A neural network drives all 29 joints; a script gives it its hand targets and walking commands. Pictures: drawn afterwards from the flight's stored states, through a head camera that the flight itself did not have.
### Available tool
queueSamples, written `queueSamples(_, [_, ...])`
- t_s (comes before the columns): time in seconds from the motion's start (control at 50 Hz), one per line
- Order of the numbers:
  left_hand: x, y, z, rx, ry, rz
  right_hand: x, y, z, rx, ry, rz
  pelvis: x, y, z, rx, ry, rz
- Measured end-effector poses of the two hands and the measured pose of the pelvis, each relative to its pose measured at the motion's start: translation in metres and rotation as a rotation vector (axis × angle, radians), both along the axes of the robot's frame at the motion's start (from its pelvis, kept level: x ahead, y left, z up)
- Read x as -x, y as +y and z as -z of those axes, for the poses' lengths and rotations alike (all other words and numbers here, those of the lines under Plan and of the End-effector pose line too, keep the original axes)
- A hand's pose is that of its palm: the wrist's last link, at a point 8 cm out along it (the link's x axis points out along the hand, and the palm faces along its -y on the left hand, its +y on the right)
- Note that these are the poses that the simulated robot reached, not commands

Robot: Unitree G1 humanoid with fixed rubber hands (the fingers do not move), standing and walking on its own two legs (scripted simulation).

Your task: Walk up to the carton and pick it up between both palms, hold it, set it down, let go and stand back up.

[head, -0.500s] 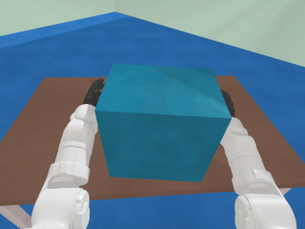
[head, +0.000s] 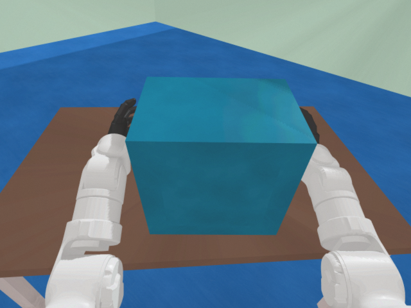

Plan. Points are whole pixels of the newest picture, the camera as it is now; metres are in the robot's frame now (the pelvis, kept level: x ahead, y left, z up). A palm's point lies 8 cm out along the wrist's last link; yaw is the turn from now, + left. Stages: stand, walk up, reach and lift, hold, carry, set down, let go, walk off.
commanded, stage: reach and lift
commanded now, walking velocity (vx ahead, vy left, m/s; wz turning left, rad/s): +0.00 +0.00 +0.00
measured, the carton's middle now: (214, 159) +0.39 -0.01 +0.14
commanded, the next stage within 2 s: hold in 0.80 s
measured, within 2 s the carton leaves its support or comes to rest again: neither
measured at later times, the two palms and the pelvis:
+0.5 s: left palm (118, 132) +0.38 +0.17 +0.21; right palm (310, 138) +0.39 -0.19 +0.20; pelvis +0.00 +0.00 +0.00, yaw +0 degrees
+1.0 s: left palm (115, 125) +0.37 +0.17 +0.23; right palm (315, 131) +0.38 -0.19 +0.22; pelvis +0.00 +0.00 +0.00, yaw +0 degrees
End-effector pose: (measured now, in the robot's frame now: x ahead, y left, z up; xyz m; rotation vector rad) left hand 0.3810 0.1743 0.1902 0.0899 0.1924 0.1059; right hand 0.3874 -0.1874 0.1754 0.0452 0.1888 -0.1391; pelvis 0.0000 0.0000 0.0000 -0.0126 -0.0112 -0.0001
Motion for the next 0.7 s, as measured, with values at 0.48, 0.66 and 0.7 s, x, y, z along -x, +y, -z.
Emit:
queueSamples(0.48, [0.004,-0.002,-0.016,-0.006,0.008,-0.011,-0.001,-0.002,-0.02,-0.014,0.005,-0.011,0.001,0.0,0.0,0.0,-0.003,0.0])
queueSamples(0.66, [0.007,-0.002,-0.021,-0.005,0.011,-0.012,0.001,-0.002,-0.025,-0.016,0.008,-0.012,0.003,0.0,0.0,0.001,-0.005,0.0])
queueSamples(0.7, [0.007,-0.002,-0.023,-0.006,0.01,-0.013,0.001,-0.002,-0.027,-0.016,0.007,-0.012,0.003,0.0,0.0,0.001,-0.006,0.0])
